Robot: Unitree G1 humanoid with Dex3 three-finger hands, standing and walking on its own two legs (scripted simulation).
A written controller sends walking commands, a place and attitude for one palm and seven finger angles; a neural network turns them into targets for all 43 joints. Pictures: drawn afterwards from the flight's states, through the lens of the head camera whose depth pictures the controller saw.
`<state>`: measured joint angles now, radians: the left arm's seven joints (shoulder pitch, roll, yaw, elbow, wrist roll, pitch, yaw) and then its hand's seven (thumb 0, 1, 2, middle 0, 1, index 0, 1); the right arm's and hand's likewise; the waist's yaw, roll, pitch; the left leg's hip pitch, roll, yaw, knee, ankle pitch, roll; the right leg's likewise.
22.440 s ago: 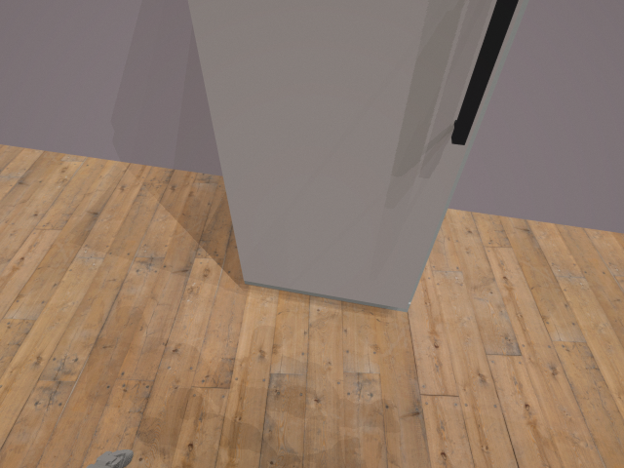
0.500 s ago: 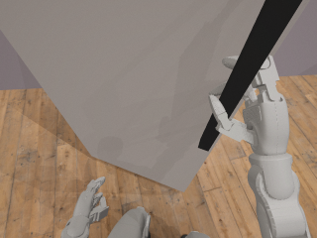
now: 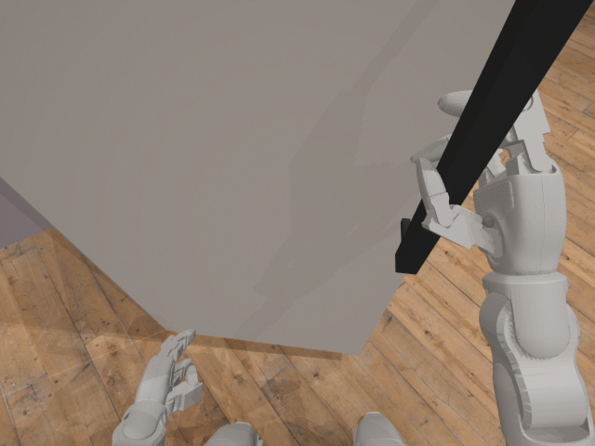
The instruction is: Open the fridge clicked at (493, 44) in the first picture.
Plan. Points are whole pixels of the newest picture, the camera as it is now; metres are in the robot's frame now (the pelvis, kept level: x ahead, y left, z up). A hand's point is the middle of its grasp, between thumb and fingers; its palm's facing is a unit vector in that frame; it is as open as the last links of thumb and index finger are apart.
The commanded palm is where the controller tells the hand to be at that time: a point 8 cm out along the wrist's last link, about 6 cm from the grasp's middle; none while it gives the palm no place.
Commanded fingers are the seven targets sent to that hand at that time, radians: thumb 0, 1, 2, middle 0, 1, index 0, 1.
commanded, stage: walk backward, drawing the door open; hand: right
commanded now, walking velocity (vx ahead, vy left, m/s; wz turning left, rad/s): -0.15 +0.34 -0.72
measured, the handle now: (463, 132) +0.34 -0.12 +0.26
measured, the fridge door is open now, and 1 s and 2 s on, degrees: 38 72 72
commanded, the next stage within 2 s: stop walking and hold the door back in 0.94 s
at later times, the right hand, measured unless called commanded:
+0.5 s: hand (377, 374) +0.16 -0.04 +0.22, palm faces +0.46 +0.87 -0.16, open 7.0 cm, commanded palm +0.11 -0.07 +0.23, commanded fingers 0.00 -0.90 -0.90 0.45 1.40 0.45 1.40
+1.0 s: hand out of the picture +0.03 +0.07 +0.22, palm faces +0.81 +0.55 -0.21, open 6.8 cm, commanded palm -0.03 +0.06 +0.22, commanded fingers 0.00 -0.90 -0.90 0.45 1.40 0.45 1.40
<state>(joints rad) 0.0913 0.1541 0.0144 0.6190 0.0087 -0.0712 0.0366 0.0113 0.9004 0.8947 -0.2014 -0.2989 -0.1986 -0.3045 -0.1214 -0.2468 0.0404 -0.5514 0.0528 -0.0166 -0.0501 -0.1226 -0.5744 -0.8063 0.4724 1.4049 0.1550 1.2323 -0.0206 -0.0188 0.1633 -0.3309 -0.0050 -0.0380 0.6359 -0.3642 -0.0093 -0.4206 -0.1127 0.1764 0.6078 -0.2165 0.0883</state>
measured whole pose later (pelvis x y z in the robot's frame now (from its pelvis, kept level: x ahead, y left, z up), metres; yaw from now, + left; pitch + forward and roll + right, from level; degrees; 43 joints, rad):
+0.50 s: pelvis -0.05 +0.19 +0.00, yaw -22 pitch -2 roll +1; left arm 0.06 0.16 0.00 0.61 -0.01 -0.06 0.05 0.01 0.90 0.89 -0.20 -0.30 -0.20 -0.31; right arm -0.02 -0.26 -0.06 -0.58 0.07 -0.01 -0.09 -0.11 -0.60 -0.85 0.47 1.40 0.18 1.30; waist -0.03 -0.02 0.16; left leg -0.34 0.05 -0.01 0.60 -0.22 -0.04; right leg -0.48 -0.11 0.10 0.90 -0.46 0.04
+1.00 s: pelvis -0.04 +0.36 +0.01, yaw -45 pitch -2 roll +0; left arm 0.10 0.17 0.01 0.64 0.01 -0.04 0.07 0.01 0.90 0.89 -0.20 -0.30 -0.20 -0.30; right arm 0.18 -0.30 -0.15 -0.64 0.07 -0.02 -0.11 -0.08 -0.61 -0.84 0.46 1.40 0.23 1.33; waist 0.01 0.00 0.10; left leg -0.30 0.07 0.07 0.58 -0.23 -0.02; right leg -0.53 -0.03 0.00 1.14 -0.50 0.04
